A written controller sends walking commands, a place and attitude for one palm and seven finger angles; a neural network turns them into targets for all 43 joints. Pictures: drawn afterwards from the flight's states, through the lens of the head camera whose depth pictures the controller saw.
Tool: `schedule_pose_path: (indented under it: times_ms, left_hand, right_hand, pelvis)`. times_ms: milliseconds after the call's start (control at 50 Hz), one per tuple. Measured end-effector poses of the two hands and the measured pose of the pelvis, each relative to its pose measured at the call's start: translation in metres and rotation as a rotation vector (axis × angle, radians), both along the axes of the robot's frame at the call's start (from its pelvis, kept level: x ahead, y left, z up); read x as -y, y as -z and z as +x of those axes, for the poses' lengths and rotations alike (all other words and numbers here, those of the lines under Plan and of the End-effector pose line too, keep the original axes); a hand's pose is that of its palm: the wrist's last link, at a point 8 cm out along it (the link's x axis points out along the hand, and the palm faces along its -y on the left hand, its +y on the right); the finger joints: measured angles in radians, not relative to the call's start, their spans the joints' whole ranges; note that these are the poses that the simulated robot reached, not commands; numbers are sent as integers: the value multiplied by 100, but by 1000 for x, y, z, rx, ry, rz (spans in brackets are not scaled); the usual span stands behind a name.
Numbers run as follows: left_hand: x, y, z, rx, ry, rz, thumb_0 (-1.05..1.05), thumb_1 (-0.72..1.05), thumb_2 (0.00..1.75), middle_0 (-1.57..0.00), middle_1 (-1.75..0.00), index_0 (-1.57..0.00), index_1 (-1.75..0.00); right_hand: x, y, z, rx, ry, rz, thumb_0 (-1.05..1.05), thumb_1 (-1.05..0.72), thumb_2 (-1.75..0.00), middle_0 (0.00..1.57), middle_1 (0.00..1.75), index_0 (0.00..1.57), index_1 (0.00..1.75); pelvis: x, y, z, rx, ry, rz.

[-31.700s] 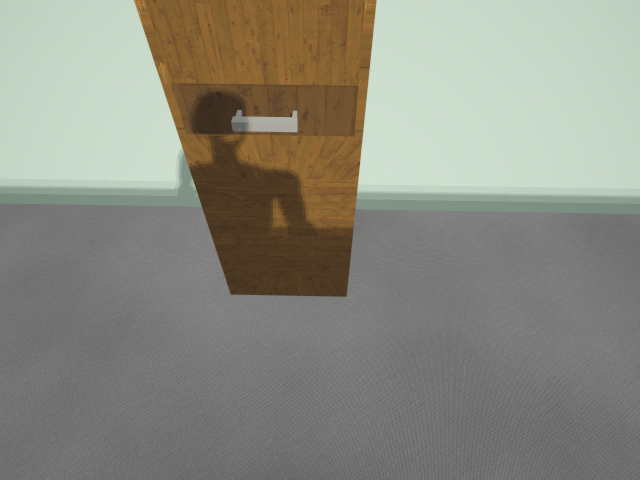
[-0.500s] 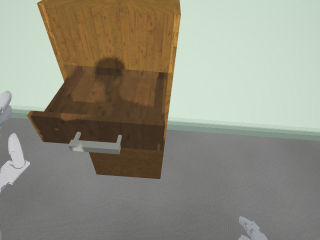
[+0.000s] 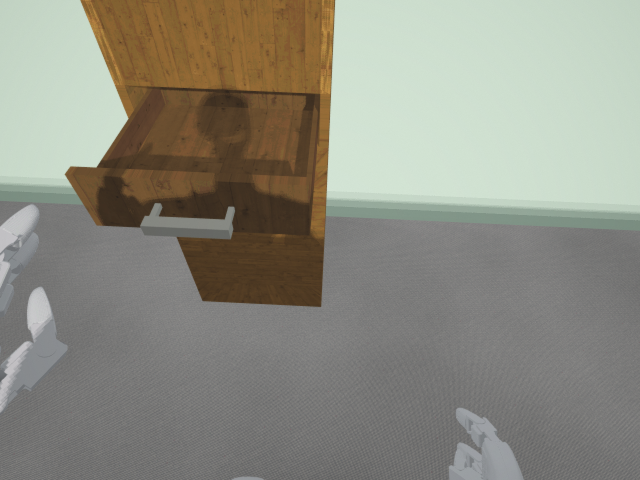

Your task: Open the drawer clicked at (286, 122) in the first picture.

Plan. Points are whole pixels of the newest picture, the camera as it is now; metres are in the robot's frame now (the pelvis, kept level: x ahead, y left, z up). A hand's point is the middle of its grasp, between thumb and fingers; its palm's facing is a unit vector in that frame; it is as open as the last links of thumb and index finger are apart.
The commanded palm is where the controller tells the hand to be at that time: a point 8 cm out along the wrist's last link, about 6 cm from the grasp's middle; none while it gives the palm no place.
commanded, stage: stop stepping back and stand still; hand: left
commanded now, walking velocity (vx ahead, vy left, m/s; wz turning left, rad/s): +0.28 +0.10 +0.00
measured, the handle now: (190, 218) +0.50 +0.24 +0.00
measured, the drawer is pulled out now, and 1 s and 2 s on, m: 0.27 0.27 0.27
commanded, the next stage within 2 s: let the arm hang, fingers relaxed in 0.56 s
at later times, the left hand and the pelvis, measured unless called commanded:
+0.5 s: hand (33, 397) +0.16 +0.23 +0.18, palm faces +0.41 -0.80 -0.44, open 7.4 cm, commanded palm +0.09 +0.27 +0.19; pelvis -0.03 -0.01 +0.00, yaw +3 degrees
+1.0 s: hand out of the picture +0.02 +0.19 -0.17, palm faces +0.09 -0.98 -0.18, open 7.0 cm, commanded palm none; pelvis -0.01 +0.01 +0.00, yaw +4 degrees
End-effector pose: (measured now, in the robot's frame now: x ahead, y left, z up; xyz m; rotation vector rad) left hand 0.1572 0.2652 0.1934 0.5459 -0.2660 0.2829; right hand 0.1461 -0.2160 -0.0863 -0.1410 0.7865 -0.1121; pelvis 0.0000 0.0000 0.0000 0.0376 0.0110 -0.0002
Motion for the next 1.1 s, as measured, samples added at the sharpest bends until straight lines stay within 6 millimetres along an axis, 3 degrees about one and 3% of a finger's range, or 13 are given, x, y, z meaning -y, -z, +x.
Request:
schedule_pose_path:
  times_ms: [160, 260, 420, 560, 660, 700, 740, 780, 840, 900, 960, 1100]
  left_hand:
    - [-7, -4, -29, 50, -9, 17, 2, 89, 90, -22, -30, -22, -30]
    - [-12, -2, -39, 54, -44, 33, 2, 89, 90, -22, -30, -22, -30]
    - [1, -1, -43, 62, -68, 32, 2, 89, 90, -22, -30, -21, -30]
    - [0, 3, -40, 10, -67, -14, 2, 89, 90, -22, -30, -22, -30]
    - [-9, 2, -32, 16, -37, -4, 2, 89, 90, -22, -30, -22, -30]
    - [-19, 28, -20, -68, -30, 0, 1, 89, 90, -21, -30, -21, -30]
    - [-35, 86, -6, -290, -86, -82, 1, 90, 90, -21, -30, -21, -30]
    - [-42, 155, -5, -550, -165, -195, 0, 90, 90, -21, -30, -21, -30]
    - [-28, 244, -32, -925, -230, -341, 1, 91, 90, -20, -30, -20, -30]
    - [3, 301, -79, -1201, -220, -453, 1, 91, 90, -20, -30, -20, -30]
    - [27, 332, -125, -1373, -246, -561, 1, 93, 90, -21, -30, -20, -30]
    - [13, 339, -197, -1560, -378, -600, 0, 97, 90, -21, -30, -21, -30]
  right_hand:
    - [39, -14, -33, 14, 27, -151, 1, -90, -90, 20, 30, 20, 30]
    - [41, -14, -42, 31, 38, -139, 1, -90, -90, 19, 30, 20, 30]
    - [29, 10, -36, -16, -10, -53, 1, -90, -90, 20, 30, 20, 30]
    - [23, -9, -25, -20, -24, -63, 1, -90, -90, 20, 30, 20, 30]
    - [19, -14, -8, 20, -40, -114, 1, -90, -90, 20, 30, 20, 30]
    - [17, -7, -1, 11, -82, -106, 1, -90, -90, 20, 30, 20, 30]
    - [15, 7, 3, -26, -106, -96, 1, -90, -90, 20, 30, 20, 30]
    - [12, 21, 3, -59, -106, -79, 1, -90, -90, 20, 30, 20, 30]
    - [5, 33, -7, -116, -91, -53, 1, -90, -90, 20, 30, 20, 30]
    - [-1, 36, -27, -200, -67, -45, 1, -90, -90, 20, 30, 20, 30]
    - [-5, 37, -54, -308, -51, -57, 1, -90, -90, 20, 30, 20, 30]
    - [-7, 43, -113, -535, -26, -77, 1, -91, -90, 20, 30, 20, 30]
  pelvis:
    - [-3, 2, -20, -22, -33, -32]
    - [1, 4, -26, 5, -41, -11]
    - [15, 9, -28, 26, -60, -34]
    - [12, -5, -23, 1, -48, -14]
    - [-1, 0, -16, 0, -57, -51]
    - [-7, 2, -17, -11, -79, -47]
    - [-13, 6, -17, -20, -93, -31]
    - [-16, 11, -16, -23, -93, -12]
    - [-17, 12, -15, -3, -82, -13]
    - [-15, 10, -13, 17, -75, -20]
    - [-13, 6, -12, 32, -74, -27]
    - [-17, -2, -15, 38, -80, -49]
